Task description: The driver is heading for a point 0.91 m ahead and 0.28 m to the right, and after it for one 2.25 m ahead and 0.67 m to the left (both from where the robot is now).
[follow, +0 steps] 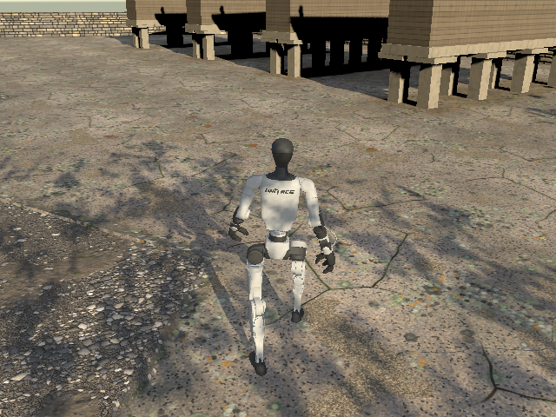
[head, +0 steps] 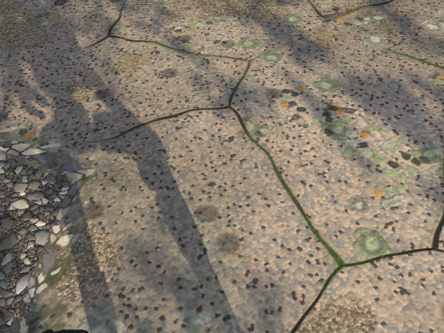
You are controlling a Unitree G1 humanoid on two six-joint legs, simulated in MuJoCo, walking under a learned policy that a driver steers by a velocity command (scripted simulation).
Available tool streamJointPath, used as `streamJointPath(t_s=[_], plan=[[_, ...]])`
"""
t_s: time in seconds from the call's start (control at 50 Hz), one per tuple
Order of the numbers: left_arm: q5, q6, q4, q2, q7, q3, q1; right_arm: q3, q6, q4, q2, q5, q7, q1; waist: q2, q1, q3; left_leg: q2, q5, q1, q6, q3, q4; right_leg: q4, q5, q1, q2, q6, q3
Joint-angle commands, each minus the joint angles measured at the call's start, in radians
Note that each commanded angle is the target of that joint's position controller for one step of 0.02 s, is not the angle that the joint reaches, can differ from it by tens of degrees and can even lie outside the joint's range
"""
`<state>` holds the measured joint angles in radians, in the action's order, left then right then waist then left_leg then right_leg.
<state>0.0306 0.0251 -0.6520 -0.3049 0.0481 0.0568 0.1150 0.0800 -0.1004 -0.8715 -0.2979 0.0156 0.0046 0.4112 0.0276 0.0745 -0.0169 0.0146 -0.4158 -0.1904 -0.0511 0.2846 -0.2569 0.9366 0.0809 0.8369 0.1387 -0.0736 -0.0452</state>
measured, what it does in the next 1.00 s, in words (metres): walks ahead, turning right: right foot, then left foot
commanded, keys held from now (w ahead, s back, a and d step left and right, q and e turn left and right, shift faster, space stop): w+e+shift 0.70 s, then w+shift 0.16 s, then q+shift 0.14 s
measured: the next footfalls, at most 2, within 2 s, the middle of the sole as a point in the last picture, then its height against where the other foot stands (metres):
right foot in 0.10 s outside the picture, level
left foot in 0.54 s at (227, 264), level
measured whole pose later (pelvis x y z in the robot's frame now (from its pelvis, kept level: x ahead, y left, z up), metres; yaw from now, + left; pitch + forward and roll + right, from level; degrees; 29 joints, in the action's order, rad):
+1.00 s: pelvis +0.78 -0.26 -0.01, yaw -48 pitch +1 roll +2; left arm 0.00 0.09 -0.53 -0.23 0.08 0.01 -0.03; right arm 0.02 -0.08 -0.93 -0.24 -0.02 0.00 0.55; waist 0.03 0.12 -0.05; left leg -0.04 -0.48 -0.25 -0.05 0.13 -0.29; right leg 0.60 0.06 0.64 0.01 -0.11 -0.01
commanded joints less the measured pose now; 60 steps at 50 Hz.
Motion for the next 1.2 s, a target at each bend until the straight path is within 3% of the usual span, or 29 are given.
streamJointPath(t_s=[0.02,0.06,0.1,0.12,0.14,0.16,0.18,0.2,0.26,0.34,0.38,0.46,0.52,0.54,0.56,0.58,0.6,0.64,0.7,0.84,0.92,0.96,1.0,1.02,1.04,1.06,1.08,1.12,1.2], plan=[[0.006,0.014,0.059,-0.060,0.028,0.012,-0.008,0.035,-0.008,0.115,-0.211,-0.006,0.009,-0.165,-0.034,-0.104,-0.101,-0.247,0.967,0.177,0.115,0.003,0.046,-0.122,0.025,-0.246,-0.075,-0.048,-0.113],[0.027,-0.003,0.041,-0.132,0.024,0.046,0.158,0.051,0.023,0.129,-0.272,-0.023,0.010,-0.182,-0.134,-0.214,0.005,-0.277,1.458,0.102,0.118,0.003,-0.229,-0.090,-0.151,-0.434,-0.160,-0.086,-0.168],[0.027,-0.030,-0.065,-0.264,-0.005,0.118,0.557,0.041,0.020,0.149,-0.236,-0.039,0.002,-0.258,-0.090,-0.409,0.156,-0.206,1.238,0.394,0.092,-0.040,-0.856,-0.191,-0.195,-1.000,-0.188,-0.162,-0.053],[0.018,-0.034,-0.088,-0.303,-0.009,0.114,0.483,-0.022,-0.021,0.189,-0.006,-0.012,-0.011,-0.237,0.354,-0.259,0.018,0.057,-0.083,0.759,0.045,-0.111,-1.357,-0.281,-0.094,-1.067,-0.113,-0.246,0.218],[-0.026,0.009,-0.006,-0.253,0.001,0.070,0.367,-0.052,-0.071,0.279,0.031,-0.042,-0.023,-0.101,0.422,-0.097,0.271,0.104,-0.166,1.025,0.069,-0.395,-1.490,-0.564,-0.617,-1.218,0.090,-0.442,0.887],[-0.023,0.031,0.025,-0.154,0.006,0.060,0.368,-0.031,-0.098,0.292,-0.109,-0.058,-0.028,-0.262,0.183,-0.182,0.220,0.036,-0.039,1.032,0.125,-0.457,-1.385,-0.722,-0.795,-1.136,0.111,-0.357,0.968],[-0.029,0.055,0.009,-0.140,0.013,0.056,0.361,-0.025,-0.100,0.317,-0.114,-0.075,-0.025,-0.333,0.016,-0.143,0.087,0.012,0.023,1.038,0.139,-0.436,-1.271,-0.751,-0.793,-0.983,0.103,-0.316,0.938],[-0.025,0.071,0.015,-0.125,0.018,0.049,0.305,-0.030,-0.089,0.297,-0.093,-0.046,-0.013,-0.326,-0.127,-0.093,0.056,-0.037,0.069,0.958,0.133,-0.449,-1.170,-0.722,-0.718,-0.845,0.079,-0.285,0.863],[-0.021,0.076,0.047,-0.121,-0.012,0.043,0.192,-0.015,-0.042,0.276,-0.095,-0.014,-0.007,-0.274,-0.098,-0.018,-0.015,-0.081,0.105,0.808,0.067,-0.461,-0.966,-0.711,-0.509,-0.570,-0.034,-0.275,0.635],[0.001,0.062,0.025,-0.092,-0.061,0.034,0.234,-0.037,-0.029,0.345,-0.020,0.006,-0.002,-0.491,-0.058,-0.101,-0.089,-0.051,0.358,0.722,-0.009,-0.373,-0.560,-0.716,-0.307,-0.418,-0.140,-0.228,0.427],[0.004,0.048,0.012,-0.111,-0.065,0.044,0.248,-0.039,-0.032,0.374,0.006,-0.006,-0.011,-0.555,-0.003,-0.146,-0.074,-0.004,0.491,0.612,-0.026,-0.335,-0.385,-0.698,-0.326,-0.377,-0.166,-0.180,0.393],[0.022,0.042,-0.020,-0.093,-0.072,0.052,0.281,0.003,-0.045,0.390,-0.074,-0.054,-0.018,-0.559,0.076,-0.156,-0.036,0.003,0.501,0.550,-0.031,-0.407,-0.237,-0.597,-0.397,-0.551,-0.125,-0.134,0.496],[-0.005,0.029,-0.005,-0.090,-0.065,0.054,0.229,0.058,-0.058,0.335,-0.160,-0.067,-0.009,-0.285,0.114,0.011,0.118,-0.014,0.354,0.299,0.025,-0.380,-0.250,-0.277,-0.019,-0.658,-0.133,-0.072,0.476],[-0.039,0.029,0.034,-0.029,-0.051,0.027,0.184,0.064,-0.049,0.297,-0.187,-0.060,0.003,-0.026,0.075,0.129,0.311,-0.137,0.190,-0.069,0.057,-0.484,-0.360,0.051,-0.073,-0.476,-0.162,-0.040,0.411],[0.019,0.037,0.074,0.105,-0.044,-0.010,0.403,0.069,-0.047,0.274,-0.277,-0.002,-0.012,0.037,-0.455,-0.017,0.478,-0.414,-0.269,-0.384,0.241,-1.129,-0.115,0.428,-0.680,-0.124,-0.284,0.010,0.313],[0.065,0.031,0.061,0.017,-0.057,-0.016,0.374,0.056,-0.041,0.288,-0.203,-0.004,-0.026,-0.022,-0.494,0.003,0.385,-0.447,-0.574,-0.313,0.250,-1.309,-0.009,0.559,-0.576,0.038,-0.165,0.010,0.254],[0.037,0.026,0.066,-0.066,-0.060,0.001,0.236,0.040,-0.030,0.301,-0.118,-0.017,-0.016,-0.083,-0.326,0.045,0.221,-0.394,-0.463,-0.167,0.213,-1.121,-0.002,0.581,-0.483,0.072,-0.135,0.014,0.204],[-0.017,0.026,0.100,-0.082,-0.052,0.012,0.088,0.032,-0.013,0.253,-0.105,-0.003,-0.010,-0.103,-0.062,0.029,0.064,-0.310,-0.070,0.086,0.175,-0.804,-0.018,0.488,-0.404,-0.003,-0.065,0.008,0.171],[0.021,0.001,0.120,-0.035,-0.032,0.010,0.096,0.009,-0.024,0.194,-0.039,-0.011,-0.013,-0.130,-0.117,-0.037,-0.003,-0.265,0.100,0.225,0.163,-0.584,0.025,0.426,-0.390,-0.044,0.009,-0.004,0.169],[0.002,0.019,0.146,-0.018,-0.012,-0.012,-0.049,0.004,-0.032,0.107,-0.097,-0.001,-0.017,-0.064,-0.026,-0.054,-0.141,-0.239,0.363,0.305,0.191,-0.299,0.148,0.125,-0.095,0.025,-0.046,0.010,0.151],[-0.018,0.070,0.210,0.038,0.031,-0.036,-0.233,-0.011,-0.005,0.030,-0.143,-0.038,-0.008,0.060,-0.029,-0.011,-0.182,-0.236,0.806,0.275,0.188,-0.236,0.141,-0.238,-0.013,-0.196,-0.110,-0.014,-0.018],[-0.030,0.091,0.204,-0.024,0.040,-0.004,-0.175,-0.005,0.010,0.009,-0.204,-0.044,-0.001,0.091,-0.131,-0.062,-0.083,-0.248,1.163,0.169,0.176,-0.253,0.007,-0.324,-0.054,-0.370,-0.192,-0.025,-0.044],[-0.038,0.079,0.126,-0.123,0.011,0.043,0.143,-0.007,0.020,0.004,-0.226,-0.040,0.005,0.037,-0.198,-0.269,0.090,-0.213,1.270,0.248,0.113,-0.243,-0.365,-0.444,0.121,-0.780,-0.166,-0.066,0.013],[-0.073,0.064,0.085,-0.203,-0.018,0.059,0.296,-0.026,0.011,0.051,-0.146,-0.013,0.007,0.039,-0.093,-0.290,0.271,-0.119,0.703,0.505,0.061,-0.263,-0.709,-0.296,0.508,-1.160,0.055,-0.096,0.220],[-0.115,0.061,0.103,-0.231,-0.028,0.037,0.285,-0.064,0.002,0.033,-0.003,-0.007,-0.008,0.252,0.198,-0.152,0.546,0.014,-0.254,0.703,0.022,-0.425,-1.115,-0.215,1.000,-1.408,0.366,-0.236,0.559],[-0.109,0.049,0.118,-0.184,-0.025,0.038,0.287,-0.032,-0.003,0.027,-0.134,-0.046,-0.009,0.203,0.138,-0.210,0.684,0.008,-0.239,0.702,0.006,-0.523,-1.219,-0.336,0.848,-1.330,0.354,-0.297,0.601],[-0.082,0.047,0.104,-0.147,-0.024,0.030,0.211,-0.017,0.010,0.083,-0.146,-0.070,0.000,0.054,0.094,-0.184,0.482,-0.052,-0.172,0.809,-0.006,-0.434,-1.184,-0.394,0.687,-1.174,0.302,-0.267,0.448],[-0.041,0.055,0.059,-0.048,-0.031,0.007,0.113,-0.019,0.055,0.086,-0.081,-0.050,0.022,-0.004,0.036,-0.108,0.212,-0.118,-0.058,0.832,-0.027,-0.365,-1.095,-0.509,0.447,-0.855,0.206,-0.199,0.259],[-0.063,0.064,0.046,-0.037,-0.035,0.015,-0.076,-0.007,0.138,0.116,-0.018,-0.048,0.034,0.026,0.094,0.008,0.068,-0.161,-0.004,0.681,-0.051,-0.330,-0.970,-0.695,0.191,-0.470,0.199,-0.174,0.038]])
